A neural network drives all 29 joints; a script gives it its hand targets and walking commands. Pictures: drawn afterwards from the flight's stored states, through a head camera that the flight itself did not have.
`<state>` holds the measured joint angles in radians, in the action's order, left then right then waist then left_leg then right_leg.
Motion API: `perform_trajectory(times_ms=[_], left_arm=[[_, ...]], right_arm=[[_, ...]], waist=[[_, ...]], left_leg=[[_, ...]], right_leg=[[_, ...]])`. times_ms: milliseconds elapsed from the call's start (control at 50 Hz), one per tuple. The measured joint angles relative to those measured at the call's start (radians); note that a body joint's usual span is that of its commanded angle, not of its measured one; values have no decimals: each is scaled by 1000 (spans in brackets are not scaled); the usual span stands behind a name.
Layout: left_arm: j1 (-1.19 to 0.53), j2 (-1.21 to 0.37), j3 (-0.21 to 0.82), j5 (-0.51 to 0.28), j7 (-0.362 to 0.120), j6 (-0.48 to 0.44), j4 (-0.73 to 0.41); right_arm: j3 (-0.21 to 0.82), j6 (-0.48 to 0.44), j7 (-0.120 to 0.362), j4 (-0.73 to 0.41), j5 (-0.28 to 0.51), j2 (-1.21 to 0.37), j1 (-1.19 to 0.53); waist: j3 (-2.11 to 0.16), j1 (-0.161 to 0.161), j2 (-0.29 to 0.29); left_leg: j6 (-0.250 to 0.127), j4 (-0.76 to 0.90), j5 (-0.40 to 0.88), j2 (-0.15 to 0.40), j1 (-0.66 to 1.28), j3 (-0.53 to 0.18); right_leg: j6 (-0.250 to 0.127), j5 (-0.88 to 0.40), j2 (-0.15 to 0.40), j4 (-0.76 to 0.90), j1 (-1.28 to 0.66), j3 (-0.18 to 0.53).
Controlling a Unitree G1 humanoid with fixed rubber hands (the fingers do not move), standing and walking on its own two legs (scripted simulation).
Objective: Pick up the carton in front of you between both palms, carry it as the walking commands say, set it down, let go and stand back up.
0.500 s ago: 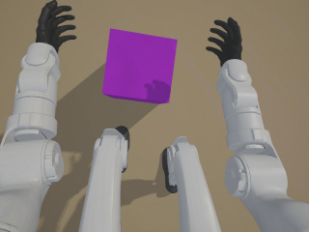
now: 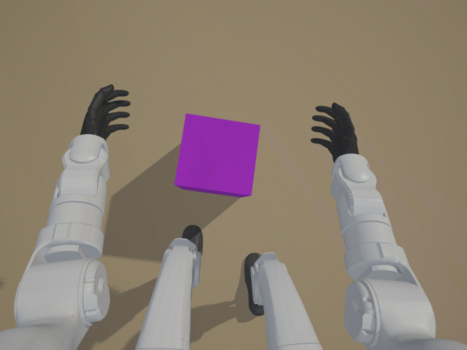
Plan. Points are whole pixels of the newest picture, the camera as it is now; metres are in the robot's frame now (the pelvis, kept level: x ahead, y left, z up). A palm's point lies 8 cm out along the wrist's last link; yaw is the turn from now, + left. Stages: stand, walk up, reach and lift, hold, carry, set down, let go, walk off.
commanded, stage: let go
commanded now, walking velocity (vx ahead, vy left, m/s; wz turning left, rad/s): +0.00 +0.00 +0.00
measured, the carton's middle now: (217, 161) +0.45 +0.03 -0.54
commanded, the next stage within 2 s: stand in 1.06 s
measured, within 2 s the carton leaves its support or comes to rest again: neither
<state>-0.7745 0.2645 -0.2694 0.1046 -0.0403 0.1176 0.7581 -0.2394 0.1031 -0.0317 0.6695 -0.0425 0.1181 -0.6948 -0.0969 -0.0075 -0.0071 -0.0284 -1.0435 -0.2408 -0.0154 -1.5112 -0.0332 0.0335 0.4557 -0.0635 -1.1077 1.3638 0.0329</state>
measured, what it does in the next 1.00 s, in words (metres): rises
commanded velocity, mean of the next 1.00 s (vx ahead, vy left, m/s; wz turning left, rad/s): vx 0.00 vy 0.00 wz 0.00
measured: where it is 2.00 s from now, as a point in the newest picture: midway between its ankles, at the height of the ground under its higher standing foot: (223, 280)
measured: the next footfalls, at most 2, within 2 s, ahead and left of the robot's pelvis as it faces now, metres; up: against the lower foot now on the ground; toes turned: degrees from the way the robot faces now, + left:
none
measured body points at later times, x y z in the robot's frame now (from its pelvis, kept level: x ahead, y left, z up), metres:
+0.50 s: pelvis +0.06 -0.01 +0.10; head +0.17 +0.01 +0.54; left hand +0.27 +0.23 +0.00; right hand +0.28 -0.23 +0.01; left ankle +0.10 +0.10 -0.63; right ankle +0.01 -0.14 -0.63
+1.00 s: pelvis +0.07 -0.02 +0.11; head +0.09 -0.01 +0.56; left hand +0.24 +0.22 +0.03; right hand +0.26 -0.25 +0.04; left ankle +0.10 +0.10 -0.63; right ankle +0.01 -0.14 -0.63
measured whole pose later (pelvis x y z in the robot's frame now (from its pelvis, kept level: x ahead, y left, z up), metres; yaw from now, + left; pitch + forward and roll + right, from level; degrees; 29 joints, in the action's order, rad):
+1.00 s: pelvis +0.07 -0.02 +0.11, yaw +1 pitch -4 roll +1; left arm 0.23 0.22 -0.05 0.02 -0.07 0.13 0.40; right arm -0.04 0.11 0.07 0.44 -0.02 0.19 0.20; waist 0.11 0.01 -0.05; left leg 0.00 -0.41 -0.18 -0.03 -0.16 0.00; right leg -0.02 0.35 -0.01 -0.45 0.03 0.08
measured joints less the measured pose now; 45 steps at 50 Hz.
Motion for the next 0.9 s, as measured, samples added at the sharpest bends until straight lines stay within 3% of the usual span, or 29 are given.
perform_trajectory(times_ms=[160,340,560,720,900], left_arm=[[338,-35,68,-36,15,-26,-157],[607,-44,136,-76,15,-89,-209],[933,-50,196,-94,5,-118,-308],[1022,-41,224,-103,-18,-56,-345],[1004,-39,225,-95,-33,11,-356]], right_arm=[[67,-31,48,-77,-5,24,290],[122,-98,80,-98,24,43,537],[180,-117,92,-208,39,68,855],[202,-62,98,-230,44,95,927],[203,-4,96,-226,35,83,898]], waist=[[35,1,-13],[49,-3,-24],[124,-4,-31],[166,9,-31],[205,15,-40]], left_leg=[[-2,163,10,-11,287,7],[1,314,17,-16,596,15],[17,549,63,-15,1040,24],[29,643,82,-14,1264,25],[29,632,65,-18,1337,25]], right_leg=[[-7,-24,18,177,-289,11],[-16,-45,31,340,-596,25],[-36,-103,41,573,-1029,42],[-52,-121,44,658,-1246,45],[-54,-105,47,651,-1321,45]])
